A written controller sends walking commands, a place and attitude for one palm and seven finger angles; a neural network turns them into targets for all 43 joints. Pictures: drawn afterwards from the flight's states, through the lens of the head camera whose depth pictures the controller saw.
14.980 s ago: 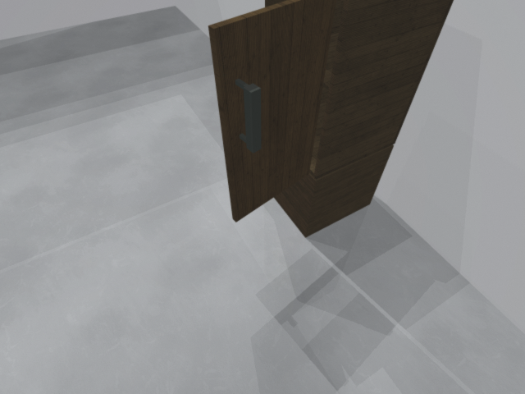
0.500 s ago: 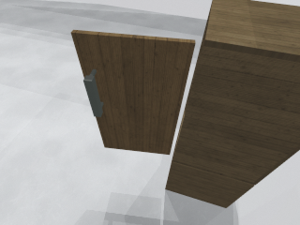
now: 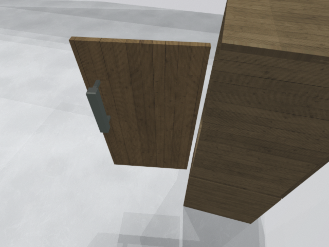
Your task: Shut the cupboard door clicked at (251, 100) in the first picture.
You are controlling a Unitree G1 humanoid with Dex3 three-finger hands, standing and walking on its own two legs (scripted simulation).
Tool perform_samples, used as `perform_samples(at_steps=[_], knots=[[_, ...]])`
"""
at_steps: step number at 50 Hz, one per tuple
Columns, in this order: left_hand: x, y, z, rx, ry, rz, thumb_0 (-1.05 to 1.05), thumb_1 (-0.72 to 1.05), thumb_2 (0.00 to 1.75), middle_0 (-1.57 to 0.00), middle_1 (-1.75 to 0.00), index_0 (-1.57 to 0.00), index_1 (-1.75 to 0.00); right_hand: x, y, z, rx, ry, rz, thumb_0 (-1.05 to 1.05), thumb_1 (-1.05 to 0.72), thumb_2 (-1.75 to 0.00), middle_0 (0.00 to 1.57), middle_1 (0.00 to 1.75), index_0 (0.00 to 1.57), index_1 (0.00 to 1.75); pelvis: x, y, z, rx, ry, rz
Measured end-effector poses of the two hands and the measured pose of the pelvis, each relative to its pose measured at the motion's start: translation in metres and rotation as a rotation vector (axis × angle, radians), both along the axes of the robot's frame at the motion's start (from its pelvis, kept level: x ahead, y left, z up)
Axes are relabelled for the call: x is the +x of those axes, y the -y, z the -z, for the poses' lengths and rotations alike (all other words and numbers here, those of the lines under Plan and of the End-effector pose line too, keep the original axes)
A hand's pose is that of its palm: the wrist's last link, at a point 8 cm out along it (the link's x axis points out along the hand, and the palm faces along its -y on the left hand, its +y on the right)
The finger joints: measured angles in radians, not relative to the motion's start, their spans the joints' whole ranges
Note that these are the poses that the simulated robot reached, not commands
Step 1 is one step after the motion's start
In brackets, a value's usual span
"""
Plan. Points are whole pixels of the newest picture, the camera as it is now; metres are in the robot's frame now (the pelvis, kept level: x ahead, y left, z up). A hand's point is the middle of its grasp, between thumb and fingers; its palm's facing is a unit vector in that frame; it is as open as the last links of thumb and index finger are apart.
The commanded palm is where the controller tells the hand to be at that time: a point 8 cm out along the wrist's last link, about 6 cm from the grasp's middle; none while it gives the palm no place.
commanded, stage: come to a stop and stand still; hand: left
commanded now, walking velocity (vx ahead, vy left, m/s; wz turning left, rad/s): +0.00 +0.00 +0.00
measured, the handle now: (101, 107) +0.48 +0.21 +0.05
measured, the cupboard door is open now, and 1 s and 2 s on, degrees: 100 100 100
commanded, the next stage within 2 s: look again from close up in 0.70 s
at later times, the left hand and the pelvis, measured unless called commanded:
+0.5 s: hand out of the picture -0.02 +0.16 -0.17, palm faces +0.00 -0.98 -0.20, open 7.4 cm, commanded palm none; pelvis +0.00 -0.02 +0.00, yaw +0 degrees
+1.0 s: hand out of the picture +0.01 +0.15 -0.17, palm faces +0.02 -0.98 -0.18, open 7.3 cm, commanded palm none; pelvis +0.02 -0.01 +0.00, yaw +0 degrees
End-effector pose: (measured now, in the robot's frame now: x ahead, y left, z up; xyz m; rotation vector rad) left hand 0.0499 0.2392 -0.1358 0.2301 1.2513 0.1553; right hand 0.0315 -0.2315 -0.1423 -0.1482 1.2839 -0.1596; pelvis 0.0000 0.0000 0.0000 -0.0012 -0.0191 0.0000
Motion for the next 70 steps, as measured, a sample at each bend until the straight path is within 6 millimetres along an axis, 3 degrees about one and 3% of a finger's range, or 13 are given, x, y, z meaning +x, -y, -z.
perform_samples(at_steps=[9, 21, 29, 37, 51, 69, 70], knots=[[-0.012, 0.017, -0.004, -0.024, 0.034, 0.0, 0.0, 0.92, 0.9, -0.2, -0.3, -0.2, -0.3, 0.005, 0.001, 0.003, 0.023, 0.086, -0.028, 0.0, -0.91, -0.9, 0.2, 0.3, 0.2, 0.3, -0.007, 0.005, 0.002, 0.007, 0.025, 0.001], [-0.062, 0.027, -0.001, -0.037, -0.117, -0.035, 0.0, 0.91, 0.9, -0.2, -0.3, -0.2, -0.3, -0.052, 0.002, 0.007, 0.05, -0.1, -0.012, 0.0, -0.92, -0.9, 0.2, 0.3, 0.2, 0.3, -0.007, 0.014, -0.002, 0.013, 0.006, 0.001], [-0.075, 0.04, 0.004, -0.069, -0.183, -0.054, 0.0, 0.91, 0.9, -0.2, -0.3, -0.2, -0.3, -0.074, -0.004, 0.005, 0.059, -0.199, 0.008, 0.0, -0.91, -0.9, 0.2, 0.3, 0.2, 0.3, -0.001, 0.016, -0.003, 0.012, -0.001, -0.002], [-0.064, 0.05, 0.009, -0.095, -0.177, -0.052, 0.01, 0.91, 0.9, -0.2, -0.3, -0.2, -0.3, -0.06, -0.01, 0.004, 0.059, -0.183, 0.013, 0.0, -0.91, -0.9, 0.2, 0.3, 0.2, 0.3, 0.005, 0.017, -0.003, 0.01, -0.001, -0.002], [-0.046, 0.037, 0.008, -0.078, -0.148, -0.064, 0.01, 0.92, 0.9, -0.2, -0.3, -0.2, -0.3, -0.024, -0.008, 0.003, 0.031, -0.118, -0.005, 0.01, -0.92, -0.9, 0.2, 0.3, 0.2, 0.3, 0.016, 0.011, -0.003, 0.008, -0.002, -0.003], [-0.035, 0.026, 0.006, -0.057, -0.127, -0.06, 0.01, 0.91, 0.9, -0.2, -0.3, -0.2, -0.3, -0.019, -0.011, 0.003, 0.03, -0.119, -0.01, 0.0, -0.91, -0.9, 0.2, 0.3, 0.2, 0.3, 0.018, 0.007, -0.003, 0.005, -0.003, -0.007], [-0.026, 0.02, 0.002, -0.057, -0.07, -0.119, 0.01, 0.92, 0.9, -0.2, -0.3, -0.2, -0.3, -0.017, -0.008, 0.001, 0.01, -0.086, -0.012, 0.01, -0.92, -0.9, 0.2, 0.3, 0.2, 0.3, 0.016, 0.007, -0.002, 0.004, -0.003, -0.009]])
